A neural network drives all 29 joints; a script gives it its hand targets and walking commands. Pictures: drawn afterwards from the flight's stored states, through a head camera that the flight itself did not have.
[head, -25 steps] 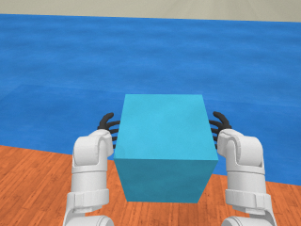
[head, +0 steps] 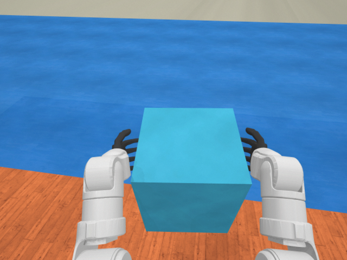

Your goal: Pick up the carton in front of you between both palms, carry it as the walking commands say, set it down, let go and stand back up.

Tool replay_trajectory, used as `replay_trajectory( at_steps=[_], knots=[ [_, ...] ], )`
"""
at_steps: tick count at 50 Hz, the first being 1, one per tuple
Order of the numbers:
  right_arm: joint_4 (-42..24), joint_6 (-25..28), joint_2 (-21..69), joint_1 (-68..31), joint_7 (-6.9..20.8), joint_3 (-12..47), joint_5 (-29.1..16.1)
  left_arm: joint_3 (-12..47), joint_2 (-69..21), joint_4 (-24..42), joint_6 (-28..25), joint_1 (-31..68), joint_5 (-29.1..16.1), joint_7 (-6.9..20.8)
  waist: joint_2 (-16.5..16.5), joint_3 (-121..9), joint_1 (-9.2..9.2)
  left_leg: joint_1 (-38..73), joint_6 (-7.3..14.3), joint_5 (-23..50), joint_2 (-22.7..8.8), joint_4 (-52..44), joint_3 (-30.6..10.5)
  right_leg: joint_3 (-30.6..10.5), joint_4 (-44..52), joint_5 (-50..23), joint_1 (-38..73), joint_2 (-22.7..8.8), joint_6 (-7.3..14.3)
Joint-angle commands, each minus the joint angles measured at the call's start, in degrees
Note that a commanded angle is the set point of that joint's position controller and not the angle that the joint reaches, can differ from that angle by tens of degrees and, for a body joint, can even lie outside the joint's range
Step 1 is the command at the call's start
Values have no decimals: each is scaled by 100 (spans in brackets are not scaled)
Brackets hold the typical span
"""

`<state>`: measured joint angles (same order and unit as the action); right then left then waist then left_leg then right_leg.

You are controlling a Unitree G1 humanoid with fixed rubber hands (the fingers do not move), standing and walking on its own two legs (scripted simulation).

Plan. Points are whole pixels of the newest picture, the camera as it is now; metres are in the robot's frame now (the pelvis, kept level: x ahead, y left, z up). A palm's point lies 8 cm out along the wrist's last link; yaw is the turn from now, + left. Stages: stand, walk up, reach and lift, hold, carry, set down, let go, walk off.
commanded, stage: carry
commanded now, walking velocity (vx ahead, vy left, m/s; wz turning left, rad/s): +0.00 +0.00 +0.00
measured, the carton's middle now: (187, 172) +0.35 +0.00 +0.05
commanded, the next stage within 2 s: none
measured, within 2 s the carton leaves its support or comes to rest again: neither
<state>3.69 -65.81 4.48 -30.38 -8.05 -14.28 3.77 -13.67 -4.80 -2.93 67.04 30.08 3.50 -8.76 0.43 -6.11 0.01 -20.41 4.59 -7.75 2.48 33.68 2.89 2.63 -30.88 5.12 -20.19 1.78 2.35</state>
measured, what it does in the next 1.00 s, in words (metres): walks ahead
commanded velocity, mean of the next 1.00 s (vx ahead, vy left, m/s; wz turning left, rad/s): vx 0.30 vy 0.00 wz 0.00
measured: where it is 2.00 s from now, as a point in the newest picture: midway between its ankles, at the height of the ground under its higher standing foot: (171, 201)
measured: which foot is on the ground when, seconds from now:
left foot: down 0.00-0.74, up 0.76-1.00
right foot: down 0.00-1.00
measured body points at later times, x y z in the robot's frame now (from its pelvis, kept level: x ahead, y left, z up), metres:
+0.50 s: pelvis +0.01 +0.00 +0.00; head -0.02 +0.00 +0.45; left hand +0.34 +0.15 +0.12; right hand +0.35 -0.16 +0.12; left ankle +0.02 +0.08 -0.73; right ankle +0.03 -0.08 -0.73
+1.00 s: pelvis +0.16 -0.01 -0.01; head +0.19 -0.01 +0.44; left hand +0.50 +0.16 +0.08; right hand +0.52 -0.15 +0.08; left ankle +0.26 +0.12 -0.71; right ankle +0.03 -0.09 -0.73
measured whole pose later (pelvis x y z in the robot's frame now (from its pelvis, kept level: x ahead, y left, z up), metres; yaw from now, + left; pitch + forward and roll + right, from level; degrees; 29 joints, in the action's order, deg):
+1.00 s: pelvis +0.16 -0.01 -0.01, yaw -1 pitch +5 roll +1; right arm -2.2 -64.3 4.9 -28.9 -8.4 -15.3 2.4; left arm -11.5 -5.0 1.5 64.1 28.3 1.5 -9.9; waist 0.6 -3.0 -4.4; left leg -37.4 2.2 -10.8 -1.2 46.0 1.6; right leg 2.0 -33.2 20.5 -10.4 2.1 2.9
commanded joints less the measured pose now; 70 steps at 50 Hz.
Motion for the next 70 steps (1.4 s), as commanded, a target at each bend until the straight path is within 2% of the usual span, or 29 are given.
replay_trajectory(
  at_steps=[1,21,23,26,27,29,32,34,36,37,38,39,40,41,42,45,47,52,54,55,56,57,58,59,60,61,62,64,70],
  knots=[
    [-502,57,5104,-3810,550,3502,-1630,3452,-4998,552,-174,3918,-1573,569,-8,-2022,-7,690,163,816,-940,-430,-874,-875,378,-933,787,-997,332],
    [-506,57,5110,-3812,550,3509,-1633,3456,-5002,558,-175,3919,-1576,571,-7,-2026,-9,713,156,849,-942,-418,-863,-873,377,-998,811,-1004,337],
    [-512,57,5118,-3816,553,3516,-1639,3463,-5014,549,-171,3924,-1583,573,-12,-2022,-11,647,167,-185,-883,-534,-858,-896,506,82,709,-978,372],
    [-450,48,5132,-3942,555,3495,-1650,3471,-5019,499,-171,4011,-1570,573,-48,-1582,19,283,328,-2277,-772,-722,-1018,-929,623,2506,203,-752,457],
    [-436,51,5130,-3993,554,3491,-1643,3478,-5003,491,-183,4087,-1558,571,-60,-1442,49,248,400,-2552,-827,-763,-1149,-920,523,2733,10,-704,473],
    [-378,57,5110,-3997,545,3496,-1647,3464,-4996,447,-197,4115,-1555,565,-275,-1376,114,462,547,-2401,-1044,-863,-1488,-679,24,2299,-282,-528,422],
    [-211,74,4987,-3792,501,3408,-1611,3358,-4927,255,-184,3870,-1499,529,-803,-1395,181,1105,880,-1161,-1582,-831,-2141,-91,-636,1756,-888,-146,273],
    [-198,94,4943,-3772,480,3392,-1607,3288,-4882,166,-205,3811,-1444,502,-709,-1441,231,1190,905,-234,-1621,-510,-2030,-13,-485,1753,-795,-102,210],
    [-269,119,5017,-3877,473,3472,-1677,3221,-4912,117,-229,3753,-1420,494,-364,-1611,116,450,633,-60,-1312,116,-1475,-454,-79,1611,220,-317,348],
    [-312,129,5100,-3943,474,3521,-1716,3176,-4884,83,-241,3681,-1398,490,257,-1711,-32,-398,344,-358,-842,999,-818,-1338,302,1223,1062,-837,598],
    [-263,135,5193,-3907,471,3520,-1737,3115,-4795,0,-248,3584,-1367,482,1123,-1511,-184,-1822,-5,-1195,-199,1914,-115,-2617,536,-78,2055,-1682,983],
    [-310,156,5196,-4007,465,3534,-1737,3105,-4804,21,-276,3568,-1332,476,1386,-1341,-354,-2930,-119,-2700,-113,2352,-55,-3208,421,-1218,2811,-2051,1400],
    [-311,185,5244,-4072,451,3563,-1749,3173,-4852,141,-299,3611,-1353,485,924,-1361,-491,-3419,-120,-2815,-221,2712,-184,-3324,252,-1796,3292,-2113,1493],
    [-328,218,5294,-4029,449,3575,-1776,3340,-4956,363,-332,3767,-1464,502,542,-1441,-538,-3616,-116,-2576,-292,2916,-233,-3258,183,-1861,3455,-2101,1446],
    [-378,245,5362,-4000,453,3580,-1796,3518,-5082,647,-377,4015,-1631,523,377,-1526,-520,-3613,-100,-2218,-371,2963,-260,-3075,177,-1766,3398,-2020,1327],
    [-626,304,5387,-3885,439,3592,-1749,3944,-5321,1323,-503,4540,-2088,580,471,-1546,-451,-3125,-229,-1352,-420,2431,-202,-2324,390,-1656,2963,-1644,1033],
    [-810,318,5287,-3743,414,3604,-1642,4091,-5330,1507,-532,4526,-2238,612,539,-1454,-491,-2594,-297,-577,-341,1667,-55,-1800,510,-2112,2629,-1376,910],
    [-1072,266,4815,-3171,415,3645,-1364,4270,-5196,1339,-497,3871,-2306,687,626,-1530,-624,-935,-74,1343,69,-560,446,-782,135,-3095,2452,-800,538],
    [-997,237,4651,-2892,441,3606,-1269,4259,-5168,1143,-471,3568,-2236,712,633,-1878,-335,384,57,2084,126,-1070,522,-465,-799,-3307,2298,-704,291],
    [-958,233,4580,-2742,457,3561,-1224,4248,-5140,1053,-459,3500,-2192,726,553,-2182,-6,1395,62,2252,4,-1225,519,-227,-1723,-3008,1921,-604,157],
    [-947,224,4496,-2603,479,3509,-1158,4210,-5081,979,-451,3476,-2125,733,116,-2368,172,2533,-8,2334,-633,-891,-69,-238,-2769,-1350,800,-500,57],
    [-847,201,4358,-2502,495,3417,-1109,4161,-5099,846,-419,3408,-2044,731,-580,-2456,71,3527,-62,4107,-1650,76,-1175,-192,-3547,2431,-537,-178,-20],
    [-743,200,4129,-2552,446,3337,-1052,4058,-5100,753,-342,3171,-1958,684,-1756,-3179,313,4636,1188,2874,-2666,-215,-3310,-431,-4946,2883,-1824,289,-175],
    [-775,233,4390,-2498,469,3490,-1211,4046,-5012,889,-345,3338,-1930,651,-1363,-3050,334,4246,1267,1067,-2472,-662,-3680,-576,-5024,2666,-2284,23,-46],
    [-1029,282,4631,-2848,531,3618,-1384,4067,-5150,988,-372,3595,-1933,638,-947,-2534,321,3547,1106,659,-2104,-854,-3259,-545,-4760,2448,-2362,-120,-9],
    [-1221,326,4941,-3211,603,3800,-1585,4057,-5334,1067,-426,3701,-1903,635,-436,-2300,272,3016,935,787,-1964,-958,-2908,-553,-4408,2131,-2217,-277,-48],
    [-1429,386,5210,-3557,675,4011,-1782,4058,-5448,1154,-483,3726,-1862,639,-364,-2127,229,2614,910,1190,-1845,-1003,-2604,-486,-4049,1970,-2118,-352,-51],
    [-1655,502,5540,-3923,780,4324,-2112,4072,-5565,1298,-599,3695,-1746,634,-401,-2152,124,2251,781,1373,-1712,-1047,-2194,-422,-3544,1807,-1852,-441,-67],
    [-1790,658,5334,-3473,828,4581,-2355,4128,-5144,1551,-764,3075,-1406,514,-612,-2280,339,2984,596,3675,-1432,-664,-1413,-147,-2502,471,-2482,-380,-32]
  ],
)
